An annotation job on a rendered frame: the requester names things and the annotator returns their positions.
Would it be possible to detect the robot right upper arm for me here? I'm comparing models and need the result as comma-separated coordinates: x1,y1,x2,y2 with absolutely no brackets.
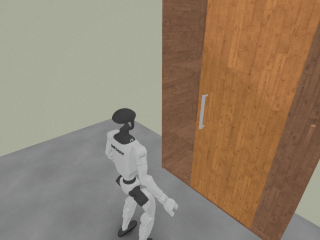
131,142,152,186

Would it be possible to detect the robot left foot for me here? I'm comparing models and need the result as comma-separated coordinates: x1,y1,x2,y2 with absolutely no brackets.
118,220,137,238

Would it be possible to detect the humanoid robot head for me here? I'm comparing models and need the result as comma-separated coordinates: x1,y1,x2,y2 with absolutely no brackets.
112,108,136,145

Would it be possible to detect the wardrobe door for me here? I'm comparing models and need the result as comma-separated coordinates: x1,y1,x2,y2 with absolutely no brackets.
190,0,320,228
251,21,320,240

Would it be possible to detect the right robot hand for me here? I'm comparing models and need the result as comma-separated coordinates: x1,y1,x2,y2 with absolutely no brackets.
163,198,178,217

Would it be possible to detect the robot left upper arm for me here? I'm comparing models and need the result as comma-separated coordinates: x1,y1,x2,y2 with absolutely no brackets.
105,129,120,158

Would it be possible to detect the handle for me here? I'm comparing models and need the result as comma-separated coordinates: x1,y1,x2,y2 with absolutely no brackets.
294,125,316,169
199,94,208,130

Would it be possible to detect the robot right forearm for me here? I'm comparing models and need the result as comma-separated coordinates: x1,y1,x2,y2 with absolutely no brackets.
145,176,169,205

